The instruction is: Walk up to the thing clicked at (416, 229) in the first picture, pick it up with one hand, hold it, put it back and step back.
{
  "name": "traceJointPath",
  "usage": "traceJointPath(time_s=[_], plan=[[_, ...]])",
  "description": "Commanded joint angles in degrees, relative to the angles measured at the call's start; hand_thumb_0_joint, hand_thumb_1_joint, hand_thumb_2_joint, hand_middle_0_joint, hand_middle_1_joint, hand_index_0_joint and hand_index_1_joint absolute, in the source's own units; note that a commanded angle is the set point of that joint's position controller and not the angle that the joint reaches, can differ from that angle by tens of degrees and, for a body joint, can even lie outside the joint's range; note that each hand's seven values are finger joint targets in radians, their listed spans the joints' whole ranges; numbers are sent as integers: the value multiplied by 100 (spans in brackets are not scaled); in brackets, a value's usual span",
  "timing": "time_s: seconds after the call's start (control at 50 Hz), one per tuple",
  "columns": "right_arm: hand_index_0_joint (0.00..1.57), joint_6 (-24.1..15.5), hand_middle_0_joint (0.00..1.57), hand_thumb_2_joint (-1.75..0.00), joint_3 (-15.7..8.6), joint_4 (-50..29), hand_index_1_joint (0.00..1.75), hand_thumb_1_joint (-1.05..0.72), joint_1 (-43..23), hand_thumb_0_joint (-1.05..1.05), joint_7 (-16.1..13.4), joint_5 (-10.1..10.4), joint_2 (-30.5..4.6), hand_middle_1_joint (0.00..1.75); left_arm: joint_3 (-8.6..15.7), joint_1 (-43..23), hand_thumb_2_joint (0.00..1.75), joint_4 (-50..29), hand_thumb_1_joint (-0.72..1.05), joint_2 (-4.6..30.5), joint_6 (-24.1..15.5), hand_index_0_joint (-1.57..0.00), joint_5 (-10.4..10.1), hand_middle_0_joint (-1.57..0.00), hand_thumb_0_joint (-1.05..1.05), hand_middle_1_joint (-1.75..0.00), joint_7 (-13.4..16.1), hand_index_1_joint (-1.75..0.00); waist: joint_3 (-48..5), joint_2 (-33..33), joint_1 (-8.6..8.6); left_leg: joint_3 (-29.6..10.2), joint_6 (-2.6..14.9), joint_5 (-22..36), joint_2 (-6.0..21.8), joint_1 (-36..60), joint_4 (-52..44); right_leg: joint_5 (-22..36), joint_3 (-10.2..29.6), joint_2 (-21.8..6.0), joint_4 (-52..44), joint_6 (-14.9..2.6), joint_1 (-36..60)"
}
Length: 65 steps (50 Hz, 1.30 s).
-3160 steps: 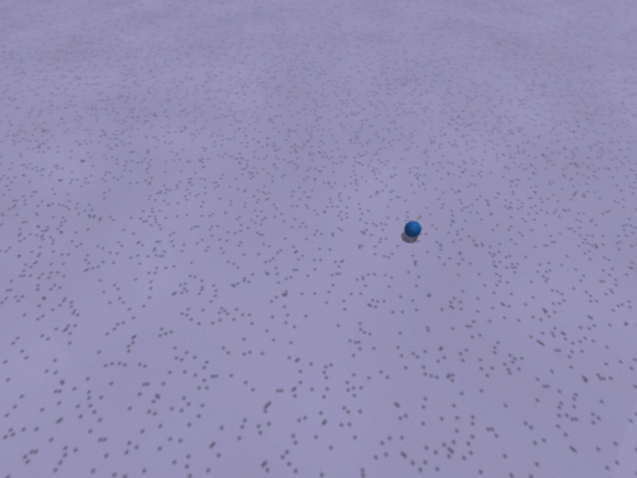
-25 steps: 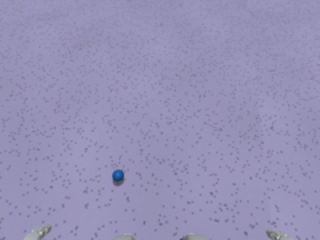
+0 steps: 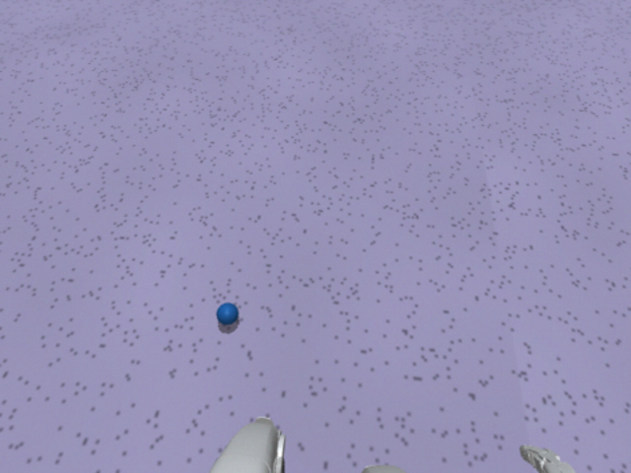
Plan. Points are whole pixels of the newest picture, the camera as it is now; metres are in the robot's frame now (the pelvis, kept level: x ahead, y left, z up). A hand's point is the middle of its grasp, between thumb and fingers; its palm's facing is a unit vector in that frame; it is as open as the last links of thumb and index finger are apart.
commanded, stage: step back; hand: left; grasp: from above
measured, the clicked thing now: (227, 313) +0.61 +0.29 -0.72
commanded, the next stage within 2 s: none
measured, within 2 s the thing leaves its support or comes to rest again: neither
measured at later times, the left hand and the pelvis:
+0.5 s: hand out of the picture -0.03 +0.27 -0.14, palm faces +0.01 -0.93 -0.38, open 7.4 cm; pelvis -0.14 +0.00 +0.01, yaw +0 degrees
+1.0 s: hand out of the picture -0.19 +0.25 -0.14, palm faces +0.07 -0.91 -0.42, open 7.4 cm; pelvis -0.31 -0.03 +0.00, yaw +4 degrees
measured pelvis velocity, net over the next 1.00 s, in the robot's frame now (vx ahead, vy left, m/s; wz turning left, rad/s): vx -0.31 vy -0.03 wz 0.07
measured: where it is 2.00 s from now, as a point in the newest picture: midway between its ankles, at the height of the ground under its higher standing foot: outside the picture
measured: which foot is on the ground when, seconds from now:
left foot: up 0.00-0.22, down 0.24-0.64, up 0.66-0.92, down 0.94-1.00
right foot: down 0.00-0.26, up 0.28-0.60, down 0.62-0.96, up 0.98-1.00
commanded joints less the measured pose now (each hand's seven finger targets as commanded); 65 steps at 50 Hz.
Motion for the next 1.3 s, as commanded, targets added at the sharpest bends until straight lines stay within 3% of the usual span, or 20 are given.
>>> traceJointPath(time_s=[0.0, 0.14, 0.2, 0.26, 0.32, 0.48, 0.58, 0.62, 0.64, 0.68, 0.72, 0.82, 0.9, 0.96, 1.04, 1.18, 1.22, 1.24, 1.26, 1.28], plan=[[20, -169, 20, -90, -295, -292, 30, -90, 396, 0, -130, 141, -1131, 30, 448, -814, 90, -866, 90, 1602, -223, -20, 3, -20, 0, -30, 188, -30, -732, -927, -249, -537, -29, -250, -610, 212, 1819, 3167, 1217, -1492, -1485, -1101, -464], [20, -290, 20, -90, -198, -449, 30, -90, 326, 0, -125, 28, -973, 30, 377, -63, 90, -922, 90, 1401, -82, -20, -28, -20, 0, -30, 221, -30, -1241, -1262, 208, 149, -4, -273, -55, 484, -1247, 3791, 1054, -1430, -681, -1003, 1188], [20, -365, 20, -90, -310, -336, 30, -90, 713, 0, -97, -87, -1049, 30, 280, -201, 90, -1066, 90, 1347, 7, -20, -129, -20, 0, -30, 160, -30, -1419, -880, 1, -7, 160, 1980, 249, 1846, -3008, 2874, 828, -1054, -63, -497, 349], [20, -383, 20, -90, -550, -493, 30, -90, 504, 0, -43, -127, -1982, 30, 359, -659, 90, -1080, 90, 1317, 29, -20, -95, -20, 0, -30, 260, -30, -1213, 938, -365, -2745, 1793, 3558, 2529, 1406, -3270, -1614, 755, 372, 2599, 12, -963], [20, -403, 20, -90, -365, -593, 30, -90, -3, 0, -123, -92, -1423, 30, 363, -154, 90, -817, 90, 1253, 34, -20, -188, -20, 0, -30, 210, -30, -1111, 446, 111, -1200, 1306, 3826, 1717, 1730, -2830, -803, 891, 412, 3426, -23, -1383], [20, -333, 20, -90, -438, -800, 30, -90, 224, 0, -101, -120, -1471, 30, 351, 22, 90, -812, 90, 1209, -34, -20, -91, -20, 0, -30, 120, -30, -1368, 823, -181, -1018, 1493, 2956, 1727, 2241, -2646, -760, 292, 38, 1413, 286, -947], [20, -149, 20, -90, -409, -840, 30, -90, -33, 0, -48, -64, -1456, 30, 430, 895, 90, -289, 90, 1200, -119, -20, -6, -20, 0, -30, 56, -30, -1579, 808, 168, -690, 704, 1438, 1207, 820, -2167, 599, -219, -35, -1329, -66, 887], [20, -167, 20, -90, -286, -1002, 30, -90, -280, 0, -80, 44, -948, 30, 661, 503, 90, -591, 90, 2162, -138, -20, 70, -20, 0, -30, 44, -30, -1135, -1734, 389, -80, 34, -664, -508, -306, 19, -105, 2727, -2066, -2348, -1142, -74], [20, -132, 20, -90, -403, -969, 30, -90, -241, 0, -137, -8, -1241, 30, 697, -77, 90, -833, 90, 2459, -162, -20, 86, -20, 0, -30, 84, -30, -731, -1791, 332, -640, -106, -905, -208, 43, 1334, -72, 3463, -2836, -2630, -1727, -1284], [20, -142, 20, -90, -400, -637, 30, -90, 382, 0, -117, 77, -1290, 30, 501, -997, 90, -1017, 90, 1801, -213, -20, 12, -20, 0, -30, 174, -30, -519, -698, -296, -900, -55, -197, -438, 181, 2016, 1500, 1656, -1909, -1824, -1228, -1258], [20, -219, 20, -90, -308, -573, 30, -90, 551, 0, -129, 104, -1162, 30, 494, -889, 90, -1027, 90, 1559, -196, -20, 65, -20, 0, -30, 179, -30, -807, -914, -193, -501, -87, -78, -531, 246, 1851, 2357, 877, -1475, -1344, -994, -667], [20, -249, 20, -90, -237, -684, 30, -90, 341, 0, -118, -5, -1018, 30, 429, -117, 90, -907, 90, 1492, -107, -20, 73, -20, 0, -30, 237, -30, -1096, -1212, 334, -8, -101, -438, -160, 145, -460, 3141, 903, -1571, -900, -985, 952], [20, -302, 20, -90, -323, -375, 30, -90, 950, 0, -94, -62, -1061, 30, 313, -279, 90, -984, 90, 1504, 18, -20, -83, -20, 0, -30, 183, -30, -1455, -1033, 28, 283, 110, 1391, 25, 1568, -2799, 2709, 687, -1301, -156, -594, 433], [20, -304, 20, -90, -545, -611, 30, -90, 586, 0, -19, -132, -2145, 30, 369, -731, 90, -1056, 90, 1392, 29, -20, -103, -20, 0, -30, 249, -30, -1278, 1103, -314, -2888, 1842, 2954, 2499, 1044, -3340, -1606, 210, 126, 2449, 75, -895], [20, -322, 20, -90, -333, -677, 30, -90, -36, 0, -128, -142, -1511, 30, 365, -144, 90, -682, 90, 1336, 64, -20, -187, -20, 0, -30, 197, -30, -1078, 476, 209, -1094, 1353, 3228, 1627, 1015, -2768, -768, 643, 312, 3496, -14, -1036], [20, -138, 20, -90, -345, -716, 30, -90, 181, 0, -71, -111, -1451, 30, 294, 106, 90, -473, 90, 1150, -122, -20, -67, -20, 0, -30, 130, -30, -1570, 893, -14, -892, 1192, 3137, 1440, 2063, -2112, -199, -224, 5, -407, 149, -295], [20, -42, 20, -90, -298, -736, 30, -90, 10, 0, -33, -33, -1371, 30, 331, 553, 90, -225, 90, 1277, -198, -20, 6, -20, 0, -30, 155, -30, -1721, 706, 198, -638, 750, 2238, 1142, 1256, -1700, 850, -115, -82, -1638, -28, 709], [20, -41, 20, -90, -207, -791, 30, -90, 69, 0, -10, -7, -1026, 30, 445, 534, 90, -272, 90, 1659, -234, -20, 92, -20, 0, -30, 157, -30, -1397, -362, 160, -481, 376, 747, 398, -14, -941, 498, 1338, -877, -1800, -262, 957], [20, -30, 20, -90, -232, -921, 30, -90, -268, 0, -112, 1, -923, 30, 626, 138, 90, -439, 90, 2448, -181, -20, 98, -20, 0, -30, 152, -30, -1110, -1936, 445, -262, 56, -930, -404, -184, 530, 761, 2951, -2484, -2316, -1360, -503], [20, 12, 20, -90, -373, -909, 30, -90, -315, 0, -148, 13, -1208, 30, 620, -188, 90, -629, 90, 2487, -236, -20, 63, -20, 0, -30, 192, -30, -694, -1580, 330, -995, -46, -1013, -117, 68, 1582, 855, 3431, -2874, -2457, -1707, -1434]])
